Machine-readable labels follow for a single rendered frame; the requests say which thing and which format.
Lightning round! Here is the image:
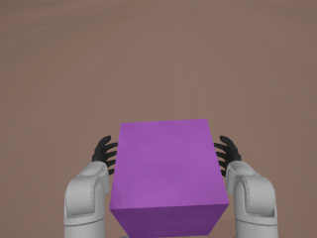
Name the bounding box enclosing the carton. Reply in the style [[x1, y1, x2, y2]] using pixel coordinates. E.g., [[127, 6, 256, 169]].
[[109, 118, 230, 238]]

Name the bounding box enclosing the right robot hand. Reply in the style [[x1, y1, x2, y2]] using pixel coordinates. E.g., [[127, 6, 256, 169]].
[[213, 135, 242, 177]]

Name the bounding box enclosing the robot right forearm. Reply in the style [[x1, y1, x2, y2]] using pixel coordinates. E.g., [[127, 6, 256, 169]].
[[225, 161, 278, 238]]

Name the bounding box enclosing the robot left forearm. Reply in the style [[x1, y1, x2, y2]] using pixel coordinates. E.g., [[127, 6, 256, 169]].
[[63, 161, 110, 238]]

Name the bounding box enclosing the left robot hand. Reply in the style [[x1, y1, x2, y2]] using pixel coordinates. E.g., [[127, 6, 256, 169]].
[[91, 135, 118, 176]]

